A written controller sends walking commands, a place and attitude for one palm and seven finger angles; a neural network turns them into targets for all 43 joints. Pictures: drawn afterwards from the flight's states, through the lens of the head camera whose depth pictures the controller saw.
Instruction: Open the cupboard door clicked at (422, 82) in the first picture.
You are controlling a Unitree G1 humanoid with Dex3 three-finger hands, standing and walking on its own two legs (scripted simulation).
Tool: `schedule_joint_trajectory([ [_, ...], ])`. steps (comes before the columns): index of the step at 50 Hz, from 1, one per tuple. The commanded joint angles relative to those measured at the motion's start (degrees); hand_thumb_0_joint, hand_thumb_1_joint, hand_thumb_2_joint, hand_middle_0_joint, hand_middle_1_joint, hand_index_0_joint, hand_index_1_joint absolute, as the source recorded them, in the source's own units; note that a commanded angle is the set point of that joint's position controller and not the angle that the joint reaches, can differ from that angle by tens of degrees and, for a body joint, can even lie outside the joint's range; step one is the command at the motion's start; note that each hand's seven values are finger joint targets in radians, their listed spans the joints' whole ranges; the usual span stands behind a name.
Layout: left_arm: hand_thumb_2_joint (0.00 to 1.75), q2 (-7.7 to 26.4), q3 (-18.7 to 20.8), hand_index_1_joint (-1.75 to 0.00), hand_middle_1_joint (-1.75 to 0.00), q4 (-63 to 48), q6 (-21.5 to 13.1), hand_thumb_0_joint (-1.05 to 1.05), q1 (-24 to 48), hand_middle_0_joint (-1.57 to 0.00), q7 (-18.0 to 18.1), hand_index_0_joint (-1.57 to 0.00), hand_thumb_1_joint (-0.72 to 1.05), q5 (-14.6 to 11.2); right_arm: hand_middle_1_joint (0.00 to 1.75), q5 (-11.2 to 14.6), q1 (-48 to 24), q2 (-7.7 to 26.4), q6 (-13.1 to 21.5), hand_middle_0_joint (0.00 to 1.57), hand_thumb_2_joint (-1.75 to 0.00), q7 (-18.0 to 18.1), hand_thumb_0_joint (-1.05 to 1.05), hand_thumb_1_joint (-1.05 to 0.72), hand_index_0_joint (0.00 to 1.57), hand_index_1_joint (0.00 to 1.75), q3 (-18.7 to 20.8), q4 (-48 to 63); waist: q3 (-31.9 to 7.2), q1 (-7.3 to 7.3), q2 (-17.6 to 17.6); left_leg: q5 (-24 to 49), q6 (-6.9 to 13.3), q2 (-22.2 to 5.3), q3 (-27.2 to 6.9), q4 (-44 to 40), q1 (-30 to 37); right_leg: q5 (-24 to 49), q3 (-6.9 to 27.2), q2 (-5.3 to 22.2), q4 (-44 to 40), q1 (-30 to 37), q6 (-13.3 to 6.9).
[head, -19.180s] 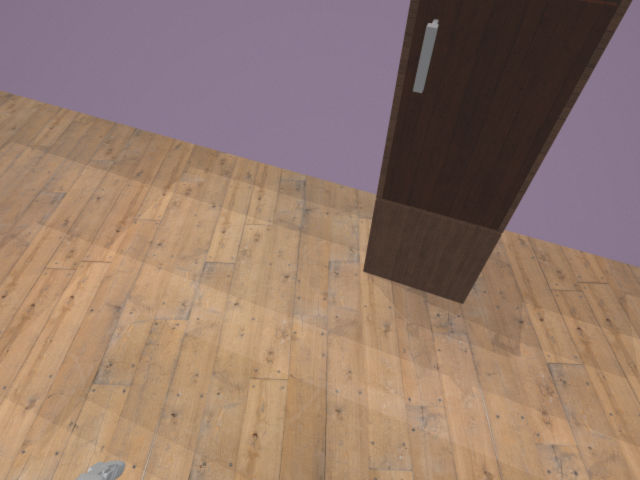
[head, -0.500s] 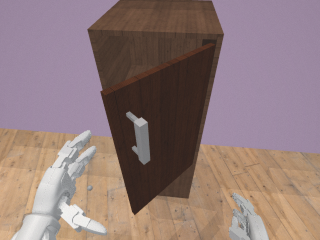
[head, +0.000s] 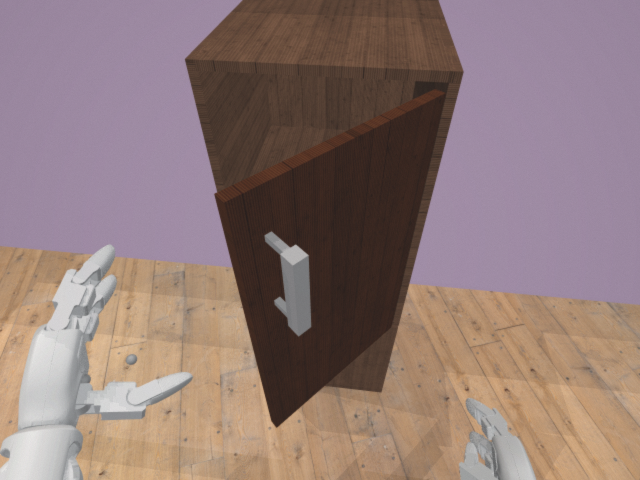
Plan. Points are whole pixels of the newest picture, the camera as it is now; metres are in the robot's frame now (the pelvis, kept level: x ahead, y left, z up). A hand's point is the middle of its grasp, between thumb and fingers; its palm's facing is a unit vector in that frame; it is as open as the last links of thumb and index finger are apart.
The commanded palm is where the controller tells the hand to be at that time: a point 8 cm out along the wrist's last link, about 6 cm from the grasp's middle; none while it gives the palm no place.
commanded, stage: draw the hand back to the body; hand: left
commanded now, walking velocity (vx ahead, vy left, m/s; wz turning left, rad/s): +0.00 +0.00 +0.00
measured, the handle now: (287, 284) +0.31 +0.09 +0.11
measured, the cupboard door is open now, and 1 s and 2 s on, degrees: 49 49 49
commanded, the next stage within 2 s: step back with the hand held close in 0.76 s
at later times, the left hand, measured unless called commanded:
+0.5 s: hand (95, 325) +0.20 +0.25 +0.16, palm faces +0.46 -0.80 -0.39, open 8.0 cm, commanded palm +0.15 +0.28 +0.17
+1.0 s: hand (84, 325) +0.20 +0.25 +0.17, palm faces +0.45 -0.78 -0.43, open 7.4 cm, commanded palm +0.14 +0.28 +0.18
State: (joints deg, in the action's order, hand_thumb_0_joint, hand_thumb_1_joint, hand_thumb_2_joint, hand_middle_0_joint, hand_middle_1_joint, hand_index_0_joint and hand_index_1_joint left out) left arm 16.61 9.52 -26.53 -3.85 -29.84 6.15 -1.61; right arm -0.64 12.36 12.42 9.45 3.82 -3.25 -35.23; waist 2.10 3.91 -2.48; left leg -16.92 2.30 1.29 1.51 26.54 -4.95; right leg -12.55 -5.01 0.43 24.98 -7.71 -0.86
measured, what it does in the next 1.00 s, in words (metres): stands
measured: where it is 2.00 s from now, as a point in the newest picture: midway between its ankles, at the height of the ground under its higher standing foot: outside the picture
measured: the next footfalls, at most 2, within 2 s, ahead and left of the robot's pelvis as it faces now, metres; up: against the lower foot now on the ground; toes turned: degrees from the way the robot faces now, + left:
right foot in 2.00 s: -0.25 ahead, -0.08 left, +0.00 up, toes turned -1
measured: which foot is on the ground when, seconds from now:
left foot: down 0.00-1.00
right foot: down 0.00-1.00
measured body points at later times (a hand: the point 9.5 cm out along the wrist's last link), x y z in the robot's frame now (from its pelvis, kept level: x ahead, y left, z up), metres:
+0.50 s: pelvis +0.01 -0.01 +0.00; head -0.01 -0.03 +0.45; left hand +0.17 +0.29 +0.18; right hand +0.20 -0.23 -0.08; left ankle -0.02 +0.09 -0.74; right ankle +0.02 -0.11 -0.74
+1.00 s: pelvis -0.01 -0.01 +0.00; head -0.01 -0.03 +0.45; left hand +0.17 +0.29 +0.19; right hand +0.18 -0.24 -0.08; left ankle -0.02 +0.09 -0.74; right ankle +0.02 -0.11 -0.74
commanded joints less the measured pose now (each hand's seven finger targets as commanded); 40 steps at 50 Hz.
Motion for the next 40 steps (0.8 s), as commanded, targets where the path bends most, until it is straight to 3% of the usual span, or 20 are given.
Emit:
schedule_joint_trajectory([
  [1,0.63,9.05,8.09,-0.30,-0.30,-11.95,-4.95,0.00,5.16,-0.18,1.69,-0.18,0.27,0.12,0.30,-0.03,-8.37,6.09,2.55,0.20,-0.90,0.74,0.00,-0.90,0.20,0.30,2.81,8.90,-4.28,0.09,-2.35,13.85,-1.87,-2.81,-4.12,-6.91,-3.95,6.92,3.39,0.26,-4.28,6.05,-1.50],
  [8,0.74,10.00,10.99,-0.30,-0.30,-10.03,-5.19,0.00,5.51,-0.19,1.66,-0.19,0.51,-0.46,0.30,0.03,-8.42,6.23,1.05,0.20,-0.90,0.46,0.00,-0.90,0.20,0.30,3.54,8.25,-5.13,0.16,-0.23,19.68,-1.93,-2.90,-3.32,-6.75,-1.70,11.98,3.46,0.30,-4.76,7.23,-1.14],
  [12,0.80,11.30,13.22,-0.30,-0.30,-8.79,-5.28,0.00,6.62,-0.19,1.68,-0.19,0.65,-0.82,0.30,0.23,-8.63,6.10,0.16,0.20,-0.90,0.51,0.00,-0.90,0.20,0.30,3.78,7.87,-4.38,0.15,-1.58,18.64,-1.78,-2.79,-2.67,-6.89,-1.43,11.74,4.01,0.42,-5.63,6.87,-1.13],
  [15,0.84,12.47,15.02,-0.30,-0.30,-8.12,-5.58,0.00,7.87,-0.19,1.80,-0.19,0.76,-1.19,0.30,0.20,-8.68,6.09,-0.12,0.20,-0.90,0.61,0.00,-0.90,0.20,0.30,3.97,7.68,-5.31,0.28,-0.03,18.51,-1.41,-2.73,-2.37,-6.78,-0.74,12.09,4.07,0.41,-5.98,7.08,-0.96],
  [19,0.90,13.20,16.41,-0.30,-0.30,-6.70,-5.74,0.00,9.47,-0.20,1.82,-0.20,0.90,-1.50,0.30,0.32,-9.03,6.15,-0.46,0.20,-0.90,0.62,0.00,-0.90,0.20,0.30,4.04,7.21,-4.53,0.26,-0.88,17.78,-1.32,-2.70,-2.35,-7.07,-0.64,11.38,4.32,0.50,-6.72,6.86,-0.95],
  [22,0.90,11.29,14.12,-0.30,-0.30,-5.95,-5.66,0.00,9.24,-0.20,1.47,-0.20,0.90,-1.40,0.30,0.36,-9.34,6.21,-0.40,0.20,-0.90,0.40,0.00,-0.90,0.20,0.30,4.01,7.23,-2.90,-0.03,-2.14,17.16,-1.28,-2.72,-2.40,-7.53,-0.62,10.38,4.19,0.53,-7.12,6.03,-0.87],
  [28,0.90,13.19,15.75,-0.30,-0.30,-6.52,-5.87,0.00,9.21,-0.20,1.68,-0.20,0.90,-1.52,0.30,0.18,-9.50,6.18,-0.23,0.20,-0.90,0.56,0.00,-0.90,0.20,0.30,4.20,7.32,-4.67,0.47,-0.23,16.47,-0.97,-2.52,-2.21,-7.47,-0.25,10.28,4.34,0.58,-7.32,6.97,-0.66],
  [33,0.90,12.74,15.53,-0.30,-0.30,-6.92,-6.08,0.00,9.66,-0.20,1.60,-0.20,0.90,-1.49,0.30,0.29,-9.66,6.00,-0.09,0.20,-0.90,0.64,0.00,-0.90,0.20,0.30,4.14,7.07,-4.18,0.26,-2.59,15.48,-1.07,-2.47,-2.12,-7.49,-0.06,9.20,4.69,0.61,-7.87,6.33,-0.79],
  [40,0.90,12.40,15.15,-0.30,-0.30,-6.34,-6.27,0.00,9.77,-0.20,1.48,-0.20,0.90,-1.52,0.30,0.30,-9.72,5.94,0.18,0.20,-0.90,0.55,0.00,-0.90,0.20,0.30,4.28,6.85,-3.60,0.12,-1.22,14.32,-0.87,-2.46,-1.89,-7.59,0.08,7.91,4.74,0.54,-8.53,5.64,-0.58],
])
